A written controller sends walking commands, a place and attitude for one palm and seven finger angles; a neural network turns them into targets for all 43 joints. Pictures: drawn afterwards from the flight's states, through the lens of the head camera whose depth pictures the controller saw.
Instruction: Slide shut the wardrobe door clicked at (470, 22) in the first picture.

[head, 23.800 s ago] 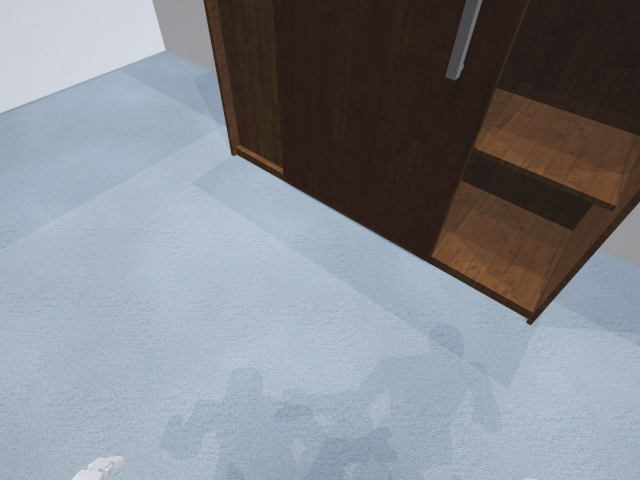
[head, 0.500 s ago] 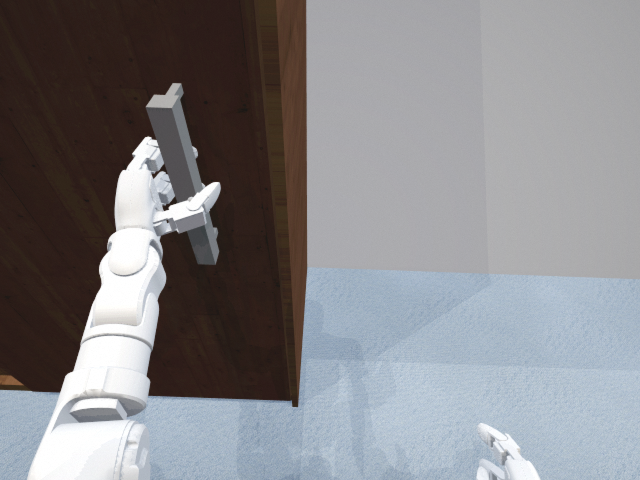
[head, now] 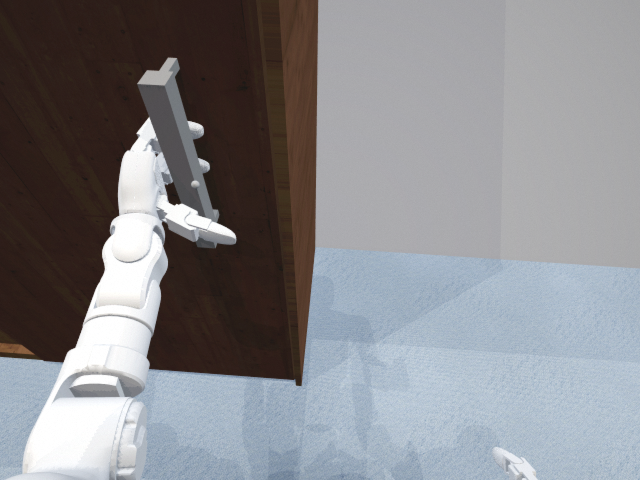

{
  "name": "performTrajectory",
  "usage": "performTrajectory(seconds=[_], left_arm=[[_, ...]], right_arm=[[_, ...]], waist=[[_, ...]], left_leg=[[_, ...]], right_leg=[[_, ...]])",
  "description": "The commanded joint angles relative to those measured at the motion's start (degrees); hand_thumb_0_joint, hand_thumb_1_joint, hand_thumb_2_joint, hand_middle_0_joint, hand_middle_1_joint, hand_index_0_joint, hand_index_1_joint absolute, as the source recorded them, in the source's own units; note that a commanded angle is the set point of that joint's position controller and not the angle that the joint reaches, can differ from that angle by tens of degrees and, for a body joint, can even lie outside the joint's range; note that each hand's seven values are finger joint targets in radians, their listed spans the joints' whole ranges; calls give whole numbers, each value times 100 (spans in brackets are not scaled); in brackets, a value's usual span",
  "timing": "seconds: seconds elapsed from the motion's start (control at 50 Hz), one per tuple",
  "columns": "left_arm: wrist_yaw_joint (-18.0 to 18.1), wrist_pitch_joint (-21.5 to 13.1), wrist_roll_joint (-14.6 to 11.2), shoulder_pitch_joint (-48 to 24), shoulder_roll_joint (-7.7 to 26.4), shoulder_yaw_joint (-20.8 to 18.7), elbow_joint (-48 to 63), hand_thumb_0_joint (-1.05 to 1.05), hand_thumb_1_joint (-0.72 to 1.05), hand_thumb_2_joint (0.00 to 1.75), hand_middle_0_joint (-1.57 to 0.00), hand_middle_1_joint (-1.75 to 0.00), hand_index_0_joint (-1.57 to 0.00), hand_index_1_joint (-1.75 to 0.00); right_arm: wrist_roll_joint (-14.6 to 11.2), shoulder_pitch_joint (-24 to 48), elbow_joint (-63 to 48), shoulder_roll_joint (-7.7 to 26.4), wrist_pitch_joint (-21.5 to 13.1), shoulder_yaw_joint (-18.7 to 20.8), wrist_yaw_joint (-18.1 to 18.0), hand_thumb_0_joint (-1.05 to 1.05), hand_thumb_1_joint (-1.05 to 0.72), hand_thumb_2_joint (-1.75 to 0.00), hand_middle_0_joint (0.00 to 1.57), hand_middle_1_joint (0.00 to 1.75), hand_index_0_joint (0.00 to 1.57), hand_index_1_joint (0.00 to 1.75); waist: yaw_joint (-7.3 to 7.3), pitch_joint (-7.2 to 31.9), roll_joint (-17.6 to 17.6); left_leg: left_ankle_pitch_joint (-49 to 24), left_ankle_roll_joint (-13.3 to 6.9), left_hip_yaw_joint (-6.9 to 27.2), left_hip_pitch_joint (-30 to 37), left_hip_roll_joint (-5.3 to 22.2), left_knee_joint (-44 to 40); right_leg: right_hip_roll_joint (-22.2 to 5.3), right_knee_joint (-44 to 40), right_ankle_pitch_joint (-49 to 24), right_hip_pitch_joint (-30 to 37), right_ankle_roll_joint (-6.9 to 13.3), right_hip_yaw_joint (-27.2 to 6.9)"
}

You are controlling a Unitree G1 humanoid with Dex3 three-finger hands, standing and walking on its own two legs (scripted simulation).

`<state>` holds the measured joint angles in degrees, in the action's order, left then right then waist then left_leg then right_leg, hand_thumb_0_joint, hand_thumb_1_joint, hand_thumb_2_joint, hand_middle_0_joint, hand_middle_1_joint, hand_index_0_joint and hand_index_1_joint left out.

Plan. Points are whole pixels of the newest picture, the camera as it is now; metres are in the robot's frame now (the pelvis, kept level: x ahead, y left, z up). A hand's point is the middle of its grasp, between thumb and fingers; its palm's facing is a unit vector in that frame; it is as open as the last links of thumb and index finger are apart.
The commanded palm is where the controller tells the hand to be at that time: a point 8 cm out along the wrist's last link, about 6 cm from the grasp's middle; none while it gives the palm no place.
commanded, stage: slip the hand off the handle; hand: left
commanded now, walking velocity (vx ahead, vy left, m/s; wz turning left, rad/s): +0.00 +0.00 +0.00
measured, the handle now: (192, 165) +0.46 +0.19 +0.14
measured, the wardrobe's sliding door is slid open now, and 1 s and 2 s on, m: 0.00 0.00 0.00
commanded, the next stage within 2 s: draw the hand back to the body in 1.28 s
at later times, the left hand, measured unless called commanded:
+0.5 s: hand (155, 184) +0.42 +0.22 +0.15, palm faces +0.16 -0.98 -0.14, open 14.3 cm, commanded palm +0.39 +0.28 +0.15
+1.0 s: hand (111, 231) +0.35 +0.25 +0.14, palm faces +0.19 -0.97 -0.12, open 14.7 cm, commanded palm +0.31 +0.29 +0.15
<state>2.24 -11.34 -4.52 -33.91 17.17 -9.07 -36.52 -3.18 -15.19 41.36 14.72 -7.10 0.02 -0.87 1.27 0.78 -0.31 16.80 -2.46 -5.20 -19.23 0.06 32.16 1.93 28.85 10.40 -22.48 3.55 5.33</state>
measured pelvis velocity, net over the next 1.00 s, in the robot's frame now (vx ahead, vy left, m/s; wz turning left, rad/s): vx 0.01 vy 0.02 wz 0.01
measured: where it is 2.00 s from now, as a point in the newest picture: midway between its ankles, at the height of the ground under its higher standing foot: outside the picture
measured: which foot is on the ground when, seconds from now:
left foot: down 0.00-1.00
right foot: down 0.00-1.00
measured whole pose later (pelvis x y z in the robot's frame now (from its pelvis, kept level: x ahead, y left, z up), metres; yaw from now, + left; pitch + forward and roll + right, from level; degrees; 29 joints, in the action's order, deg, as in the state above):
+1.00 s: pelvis +0.01 +0.02 +0.00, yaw +0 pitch +2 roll -1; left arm -5.9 -8.4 -10.2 -13.4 19.8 -14.6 -16.6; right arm -3.0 -15.5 37.0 15.1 -7.3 -1.7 -2.9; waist -1.0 2.8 -1.5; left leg 18.5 -3.8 -5.2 -17.6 -1.2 33.6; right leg 0.6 31.1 12.4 -21.1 2.0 5.0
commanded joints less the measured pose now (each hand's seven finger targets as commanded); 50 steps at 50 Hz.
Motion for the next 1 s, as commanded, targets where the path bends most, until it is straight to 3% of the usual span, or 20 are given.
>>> performTrajectory(seconds=[0.0,0.02,0.1,0.24,0.28,0.34,0.38,0.44,0.54,0.58,0.62,0.64,0.68,0.72,0.76,0.78,0.82,0.9,0.96,0.98], left_arm=[[218,-133,-13,-2481,1198,-444,1027,0,-55,20,-25,-115,-25,-115],[196,-135,-18,-2582,1108,-327,1156,0,-55,20,-25,-115,-25,-115],[141,-70,14,-2361,1476,-716,1203,0,-55,20,-25,-115,-25,-115],[58,-86,-40,-2174,1712,-1006,1157,0,-55,20,-25,-115,-25,-115],[50,-117,-4,-2177,1951,-1153,1220,0,-55,20,-25,-115,-25,-115],[-69,-233,10,-2511,1633,-763,1244,0,-55,20,-25,-115,-25,-115],[-137,-297,-23,-2547,1917,-964,1136,0,-55,20,-25,-115,-25,-115],[-323,-361,-106,-2803,1879,-856,879,0,-55,20,-25,-115,-25,-115],[-457,-452,-201,-2722,2225,-1195,721,0,-55,20,-25,-115,-25,-115],[-490,-485,-245,-2543,2138,-1174,829,0,-55,20,-25,-115,-25,-115],[-527,-527,-283,-1978,2080,-1224,1139,0,-55,20,-25,-115,-25,-115],[-553,-526,-295,-1754,1901,-1089,1292,0,-55,20,-25,-115,-25,-115],[-580,-514,-280,-1318,2074,-1250,1470,0,-55,20,-25,-115,-25,-115],[-675,-477,-331,-968,1829,-1063,1916,0,-55,20,-25,-115,-25,-115],[-741,-375,-436,-529,1882,-1188,2305,0,-55,20,-25,-115,-25,-115],[-755,-325,-485,-360,1907,-1261,2414,0,-55,20,-25,-115,-25,-115],[-832,-267,-586,-371,1517,-915,2881,0,-55,20,-25,-115,-25,-115],[-774,-110,-608,-170,1572,-942,3367,0,-55,20,-25,-115,-25,-115],[-764,22,-617,-127,1270,-632,3494,0,-55,20,-25,-115,-25,-115],[-756,46,-608,-74,1397,-736,3566,0,-55,20,-25,-115,-25,-115]], right_arm=[[18,95,-795,743,-254,186,-104,0,-90,-90,20,30,20,30],[27,112,-826,737,-254,180,-115,0,-90,-90,20,30,20,30],[59,12,-886,724,-185,143,-164,0,-90,-90,20,30,20,30],[57,107,-1059,674,-122,58,-230,0,-90,-90,20,30,20,30],[60,151,-1072,666,-88,57,-250,0,-90,-90,20,30,20,30],[54,113,-1081,688,-136,27,-250,0,-90,-90,20,30,20,30],[66,63,-1035,749,-138,51,-276,0,-90,-90,20,30,20,30],[51,8,-949,792,-154,64,-282,0,-90,-90,20,30,20,30],[74,-116,-871,839,-110,112,-262,0,-90,-90,20,30,20,30],[87,-143,-930,850,-97,124,-236,0,-90,-90,20,30,20,30],[88,-121,-1032,840,-99,145,-200,0,-90,-90,20,30,20,30],[86,-99,-1084,833,-115,147,-181,0,-90,-90,20,30,20,30],[87,-94,-1127,871,-110,162,-174,0,-90,-90,20,30,20,30],[60,16,-1225,855,-138,159,-158,0,-90,-90,20,30,20,30],[46,102,-1291,865,-160,170,-174,0,-90,-90,20,30,20,30],[45,140,-1280,867,-161,166,-184,0,-90,-90,20,30,20,30],[5,260,-1331,810,-222,140,-195,0,-90,-90,20,30,20,30],[9,401,-1283,801,-316,119,-264,0,-90,-90,20,30,20,30],[-17,512,-1261,752,-386,73,-311,0,-90,-90,20,30,20,30],[-10,530,-1256,765,-397,75,-327,0,-90,-90,20,30,20,30]], waist=[[35,1716,300],[83,1754,186],[-46,1964,72],[-149,1755,187],[-180,1662,-68],[9,1629,-137],[-9,1704,-179],[112,1709,-54],[18,1862,-219],[-34,1906,-93],[-172,2109,-250],[-171,2108,-233],[-252,1946,-146],[-243,1897,-277],[-306,1933,-315],[-308,1762,-312],[-214,1679,-383],[-198,1529,-410],[-116,1321,-234],[-162,1293,-273]], left_leg=[[-916,10,465,83,134,-508],[-1087,9,458,209,127,-479],[-1532,55,479,367,129,-468],[-1322,91,476,202,136,-517],[-1153,84,483,134,142,-531],[-930,107,594,314,170,-559],[-842,86,603,259,160,-527],[-568,60,629,163,145,-481],[-834,94,665,113,134,-408],[-968,96,680,84,133,-406],[-1301,141,654,256,135,-403],[-1357,151,649,332,155,-401],[-1382,159,652,233,185,-434],[-1477,163,628,357,193,-439],[-1546,179,594,395,199,-432],[-1554,179,609,371,210,-433],[-1446,206,663,536,224,-459],[-1141,212,743,585,207,-481],[-814,205,771,513,191,-489],[-730,205,801,491,190,-510]], right_leg=[[-419,-328,-397,1253,-251,-790],[-400,-276,-635,1176,-254,-746],[-347,-120,-1123,1267,-233,-648],[-296,-121,-873,1195,-221,-607],[-304,-153,-649,1163,-207,-622],[-261,-148,-365,804,-199,-569],[-257,-160,-268,862,-192,-600],[-266,-210,-47,775,-216,-636],[-258,-120,-238,835,-185,-601],[-248,-90,-365,916,-183,-578],[-209,6,-630,1002,-156,-546],[-202,15,-668,937,-164,-529],[-190,13,-667,995,-147,-531],[-181,14,-751,942,-142,-539],[-180,7,-809,1004,-149,-545],[-174,-15,-798,975,-141,-537],[-154,-25,-656,775,-166,-480],[-161,-70,-367,652,-174,-456],[-183,-117,-167,559,-200,-445],[-188,-119,-95,573,-188,-447]])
